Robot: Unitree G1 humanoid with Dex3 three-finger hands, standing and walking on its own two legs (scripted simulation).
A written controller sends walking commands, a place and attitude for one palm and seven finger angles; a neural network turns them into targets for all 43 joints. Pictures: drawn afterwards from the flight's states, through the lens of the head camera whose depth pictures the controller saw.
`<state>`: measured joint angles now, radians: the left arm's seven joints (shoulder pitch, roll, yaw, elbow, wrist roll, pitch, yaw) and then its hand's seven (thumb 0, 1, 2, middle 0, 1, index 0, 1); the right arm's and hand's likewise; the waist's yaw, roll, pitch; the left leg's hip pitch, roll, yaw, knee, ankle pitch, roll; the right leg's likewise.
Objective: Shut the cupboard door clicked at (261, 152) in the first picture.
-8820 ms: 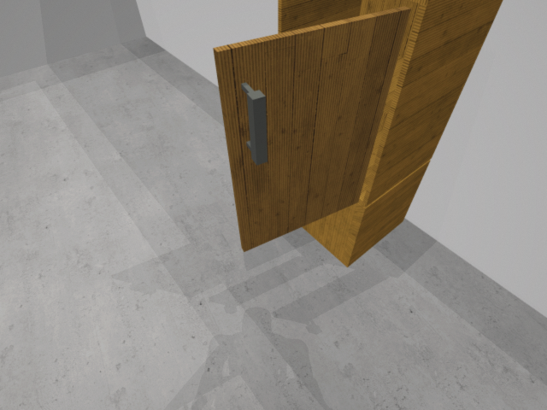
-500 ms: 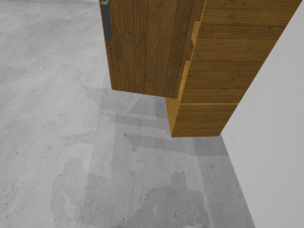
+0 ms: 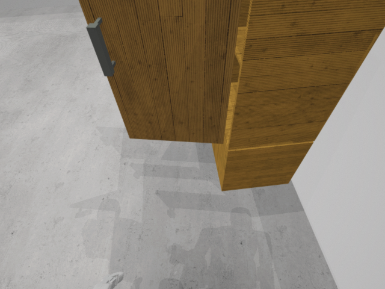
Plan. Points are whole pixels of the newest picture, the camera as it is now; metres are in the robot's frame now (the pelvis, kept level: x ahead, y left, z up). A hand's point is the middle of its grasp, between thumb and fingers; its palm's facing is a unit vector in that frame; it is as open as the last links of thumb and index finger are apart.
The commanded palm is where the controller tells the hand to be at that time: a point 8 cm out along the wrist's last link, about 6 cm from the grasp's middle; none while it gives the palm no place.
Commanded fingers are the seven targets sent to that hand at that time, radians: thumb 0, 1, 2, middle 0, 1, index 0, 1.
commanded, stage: take the last steps up to it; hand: left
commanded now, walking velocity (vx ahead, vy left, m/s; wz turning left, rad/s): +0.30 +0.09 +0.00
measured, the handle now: (104, 47) +0.72 +0.27 +0.12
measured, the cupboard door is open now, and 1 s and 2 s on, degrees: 78 78 78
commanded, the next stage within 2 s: come to a stop and stand still in 0.38 s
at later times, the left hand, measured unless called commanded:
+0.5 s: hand out of the picture +0.12 +0.23 -0.18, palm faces +0.08 -0.99 -0.15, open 7.4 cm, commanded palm none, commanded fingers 0.00 0.90 0.90 -0.20 -0.30 -0.20 -0.30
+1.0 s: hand (114, 212) +0.33 +0.23 -0.15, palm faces -0.07 -0.96 -0.27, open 7.3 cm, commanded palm none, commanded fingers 0.00 0.90 0.90 -0.20 -0.30 -0.20 -0.30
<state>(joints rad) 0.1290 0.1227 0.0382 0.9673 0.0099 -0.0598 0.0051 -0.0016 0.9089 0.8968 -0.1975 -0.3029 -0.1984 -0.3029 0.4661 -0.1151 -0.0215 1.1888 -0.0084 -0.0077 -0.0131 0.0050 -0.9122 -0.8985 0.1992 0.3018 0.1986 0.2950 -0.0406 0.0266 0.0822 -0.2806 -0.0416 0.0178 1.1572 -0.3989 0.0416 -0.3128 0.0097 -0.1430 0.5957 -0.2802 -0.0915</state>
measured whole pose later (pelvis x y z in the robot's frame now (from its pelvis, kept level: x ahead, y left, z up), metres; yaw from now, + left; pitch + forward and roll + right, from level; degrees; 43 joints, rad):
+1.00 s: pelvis +0.24 +0.05 +0.01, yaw -3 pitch +1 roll +1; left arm 0.15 0.18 0.03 0.97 0.02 0.01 0.03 0.00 0.91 0.90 -0.20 -0.30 -0.20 -0.30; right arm 0.21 -0.20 -0.06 1.06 0.00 0.07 -0.03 0.00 -0.92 -0.90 0.20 0.30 0.20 0.29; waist -0.03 0.03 0.09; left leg -0.39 0.00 0.04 0.90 -0.52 -0.03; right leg -0.25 -0.01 -0.05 0.54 -0.32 -0.03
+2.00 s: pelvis +0.21 +0.09 +0.01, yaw -4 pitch +0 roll +1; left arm 0.26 0.16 -0.03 1.08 0.02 0.00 0.02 0.00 0.91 0.90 -0.20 -0.30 -0.20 -0.30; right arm 0.27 -0.19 0.02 1.08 -0.01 -0.01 -0.01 0.00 -0.91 -0.90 0.20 0.30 0.20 0.29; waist 0.00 0.01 0.05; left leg -0.18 -0.04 0.10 0.42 -0.24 0.05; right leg -0.23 -0.05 0.04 0.48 -0.24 0.04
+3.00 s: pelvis +0.17 +0.05 -0.07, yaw +2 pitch +9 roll -2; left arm 0.42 0.23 0.17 -0.05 -0.33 -0.53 -0.38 0.02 0.90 0.90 -0.56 -0.69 -0.56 -0.69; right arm 0.17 -0.26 -0.01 0.54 0.03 -0.30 -0.06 0.01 -0.91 -0.90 0.20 0.30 0.20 0.30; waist 0.07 0.02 -0.08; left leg -0.79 0.02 -0.06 1.13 -0.50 -0.02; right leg -0.75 -0.01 -0.12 1.09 -0.49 -0.04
